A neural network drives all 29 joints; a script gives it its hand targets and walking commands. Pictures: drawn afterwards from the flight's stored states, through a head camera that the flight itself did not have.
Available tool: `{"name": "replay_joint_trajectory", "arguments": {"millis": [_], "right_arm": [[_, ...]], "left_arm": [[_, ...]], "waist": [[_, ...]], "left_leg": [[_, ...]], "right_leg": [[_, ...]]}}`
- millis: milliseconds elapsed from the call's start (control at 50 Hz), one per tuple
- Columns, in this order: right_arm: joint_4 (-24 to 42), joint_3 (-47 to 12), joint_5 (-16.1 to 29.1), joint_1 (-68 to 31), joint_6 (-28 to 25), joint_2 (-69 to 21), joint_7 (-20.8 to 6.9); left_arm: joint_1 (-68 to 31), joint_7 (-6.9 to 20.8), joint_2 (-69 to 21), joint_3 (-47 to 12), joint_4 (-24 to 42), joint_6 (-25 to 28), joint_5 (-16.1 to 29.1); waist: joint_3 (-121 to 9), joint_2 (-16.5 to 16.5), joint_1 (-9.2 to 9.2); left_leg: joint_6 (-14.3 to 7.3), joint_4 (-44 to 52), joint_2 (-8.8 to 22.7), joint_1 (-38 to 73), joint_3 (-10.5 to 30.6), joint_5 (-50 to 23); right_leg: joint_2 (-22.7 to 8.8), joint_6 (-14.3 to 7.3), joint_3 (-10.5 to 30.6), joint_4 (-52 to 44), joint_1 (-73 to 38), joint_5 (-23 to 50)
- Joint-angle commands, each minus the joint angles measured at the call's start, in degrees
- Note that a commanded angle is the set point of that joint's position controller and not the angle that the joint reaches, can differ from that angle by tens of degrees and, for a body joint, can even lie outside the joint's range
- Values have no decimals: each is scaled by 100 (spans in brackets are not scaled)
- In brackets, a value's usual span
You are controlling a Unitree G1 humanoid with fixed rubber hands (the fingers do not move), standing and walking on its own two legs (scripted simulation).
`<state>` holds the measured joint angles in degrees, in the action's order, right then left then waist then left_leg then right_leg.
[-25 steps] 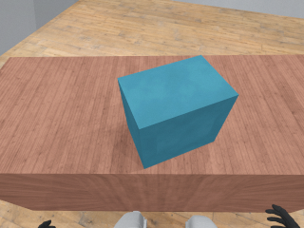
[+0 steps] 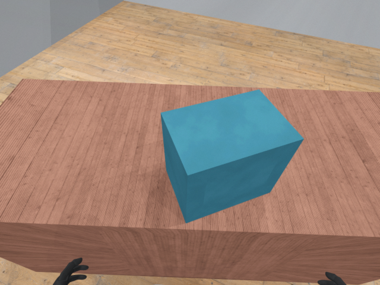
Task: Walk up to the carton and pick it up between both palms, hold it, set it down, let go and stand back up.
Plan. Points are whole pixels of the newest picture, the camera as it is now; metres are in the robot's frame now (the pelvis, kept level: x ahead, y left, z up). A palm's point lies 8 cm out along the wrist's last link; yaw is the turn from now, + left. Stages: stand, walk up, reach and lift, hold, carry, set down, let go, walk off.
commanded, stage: walk up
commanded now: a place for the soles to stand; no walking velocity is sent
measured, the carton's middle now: (221, 157) +0.39 -0.04 +0.01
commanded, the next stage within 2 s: none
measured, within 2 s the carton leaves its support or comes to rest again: neither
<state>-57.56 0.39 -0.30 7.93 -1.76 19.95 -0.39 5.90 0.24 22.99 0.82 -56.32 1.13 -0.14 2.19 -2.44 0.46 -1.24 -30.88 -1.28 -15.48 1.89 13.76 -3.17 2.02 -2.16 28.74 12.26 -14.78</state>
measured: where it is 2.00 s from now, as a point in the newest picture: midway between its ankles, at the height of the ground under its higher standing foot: outside the picture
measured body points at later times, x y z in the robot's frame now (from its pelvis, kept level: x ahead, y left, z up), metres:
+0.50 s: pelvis +0.01 -0.01 +0.01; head +0.03 +0.00 +0.46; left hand +0.08 +0.30 -0.12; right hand +0.13 -0.31 -0.11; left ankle +0.03 +0.11 -0.73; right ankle +0.01 -0.15 -0.73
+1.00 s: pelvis -0.05 +0.01 +0.00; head -0.01 +0.04 +0.44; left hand +0.08 +0.33 -0.14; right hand +0.01 -0.32 -0.10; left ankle +0.02 +0.10 -0.73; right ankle -0.08 -0.15 -0.68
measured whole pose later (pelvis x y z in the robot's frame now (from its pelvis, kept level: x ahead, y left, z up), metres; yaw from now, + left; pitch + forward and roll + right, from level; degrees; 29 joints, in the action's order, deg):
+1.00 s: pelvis -0.05 +0.01 +0.00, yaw +1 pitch -1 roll -2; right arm -56.9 3.3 -1.4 8.8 0.3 21.9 0.0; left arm 3.8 0.4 24.7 2.5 -53.9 -3.2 -0.2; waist 6.9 -2.4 -2.4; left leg -3.1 -31.8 -0.2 -20.8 0.2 10.0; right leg 2.9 -1.8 5.8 57.1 22.6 -29.1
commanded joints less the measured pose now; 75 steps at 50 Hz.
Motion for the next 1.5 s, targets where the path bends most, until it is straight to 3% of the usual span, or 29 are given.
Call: {"name": "replay_joint_trajectory", "arguments": {"millis": [0,140,180,220,260,380,460,500,540,560,640,700,760,820,840,860,900,940,1020,1060,1120,1140,1180,1200,1240,1300,1360,1440,1480], "right_arm": [[243,219,-28,-572,-150,1374,54],[-96,174,-27,-621,-182,1241,63],[-142,193,0,-530,-166,1164,64],[-135,206,-11,-709,-149,1215,83],[-146,235,-23,-668,-110,1260,67],[-139,215,-12,-698,-66,1162,51],[-183,191,-37,-759,-76,1217,61],[-144,334,23,-550,32,1362,100],[-110,319,82,-510,44,1346,101],[-47,387,34,-400,100,1463,108],[-1,409,19,-554,250,1312,92],[111,412,-32,-328,294,1262,74],[58,437,-40,12,287,1289,18],[85,503,-153,-86,234,1591,39],[197,617,-102,-281,171,2055,36],[325,689,-152,-210,133,2334,67],[448,667,-186,-414,99,2144,135],[613,592,-81,-297,53,1736,165],[671,659,-185,-22,68,1731,140],[696,622,-265,-253,127,1743,111],[598,569,-159,84,231,1540,43],[698,540,-124,-12,216,1399,47],[760,509,-33,-289,188,1129,23],[620,516,-2,-68,155,1288,33],[429,458,0,236,111,1119,-32],[457,438,-111,-17,-7,1344,48],[364,426,-78,-305,-29,1410,34],[202,320,-69,-472,-121,1312,32],[114,291,15,-300,-161,1336,44]], "left_arm": [[-215,-50,947,173,93,66,61],[-238,5,892,105,-201,78,33],[-466,8,860,128,-230,77,20],[-299,2,997,87,-310,108,19],[-388,-1,913,93,-349,93,-12],[-441,-12,1034,107,-472,116,-62],[-397,-14,883,110,-437,123,9],[-302,-54,1210,232,-368,41,3],[-157,-79,1274,235,-394,-35,100],[-255,-80,1148,230,-305,-41,52],[-200,-86,1356,340,-130,-161,-17],[-583,-86,1382,372,95,-178,-86],[-771,-61,1365,363,325,-213,-139],[-766,-29,1134,344,475,-323,-63],[-409,-18,1021,329,402,-397,-6],[-264,-70,996,302,439,-455,-32],[-107,-53,1112,381,454,-481,39],[133,-43,1154,376,387,-404,28],[316,0,965,418,544,-308,-154],[501,11,917,435,564,-264,-152],[923,-23,1014,510,264,-145,-206],[1019,-47,1072,529,237,-133,-196],[309,-52,1538,538,463,-42,-222],[-408,-25,1552,529,640,-31,-271],[-269,-24,1177,362,626,81,-136],[2,20,881,293,429,59,-83],[106,31,1117,314,193,-6,-78],[194,6,974,298,38,51,-45],[161,10,1022,298,-76,54,-70]], "waist": [[-306,639,131],[-648,665,85],[-477,131,11],[-410,495,66],[-253,438,-66],[-416,30,-2],[-578,352,36],[-449,-65,-125],[-868,-106,-90],[-960,288,-174],[-710,-309,-51],[-401,-573,-157],[-326,-882,-283],[148,408,-183],[-94,1545,-67],[-47,1809,-199],[129,1213,-123],[-143,316,-59],[-585,713,-248],[-440,1522,-190],[-352,1058,-77],[-301,619,-40],[52,-737,-31],[258,-205,-325],[384,-159,-453],[-18,-185,-211],[197,129,-98],[-289,568,-8],[-572,107,-56]], "left_leg": [[-195,1162,794,36,1093,-453],[-108,1443,823,476,919,-1030],[-78,1408,743,530,856,-1079],[-92,1271,746,682,690,-1551],[-45,1528,699,381,727,-497],[-69,1392,721,736,657,-1031],[-86,1257,712,768,536,-1000],[-96,631,699,470,456,-2692],[-109,449,714,801,436,-3278],[-101,410,670,732,265,-3024],[-46,-61,341,163,-12,-1333],[-27,-779,66,99,-95,354],[-127,-897,249,362,-104,879],[-469,587,861,-351,1002,-454],[-826,1295,1589,-572,1966,-596],[-1301,1667,2086,-1004,2755,-228],[-1371,1604,1968,-924,2270,612],[-908,1310,1367,-22,1603,609],[-866,1261,1626,573,1542,1013],[-1010,1233,1523,167,1263,1508],[-484,632,1074,-291,659,626],[-370,660,1081,-547,704,1035],[136,-663,165,-467,182,1364],[112,-978,324,489,358,1120],[130,-120,297,707,160,195],[-102,810,660,1018,764,-373],[-140,1224,697,184,1075,1257],[-152,1311,693,208,977,352],[-149,1193,771,573,858,-457]], "right_leg": [[-286,-378,329,-489,-272,65],[-398,-276,377,-860,-538,472],[-399,-208,353,-985,-531,398],[-516,-201,441,-1088,-434,875],[-441,-206,367,-1209,-348,198],[-470,-243,344,-1163,-381,676],[-555,-231,482,-1342,-413,527],[-628,-340,412,-719,-685,2494],[-531,-324,245,-431,-644,2823],[-564,-374,269,-439,-560,2400],[-828,-584,512,-679,-505,1561],[-1340,-1135,849,-831,212,901],[-1369,-1143,832,-418,759,853],[-355,-557,362,702,924,-231],[372,-405,126,1807,561,-1340],[490,-433,538,2757,637,-2133],[519,-457,999,3399,981,-1831],[497,-441,1172,3168,1354,-1355],[354,-220,685,1879,1014,-1591],[371,-166,283,779,459,-1836],[502,-340,171,-858,-735,-97],[310,-468,556,-952,-766,-413],[-1209,-1045,2482,-1818,590,-2583],[-1290,-1162,2464,-1683,1758,-2882],[-572,-813,1286,-1530,1459,-1682],[-311,-477,1041,-1000,954,-741],[-168,-433,1081,-1110,622,-1473],[-209,-504,899,-965,-212,-316],[-193,-433,763,-975,-427,170]]}}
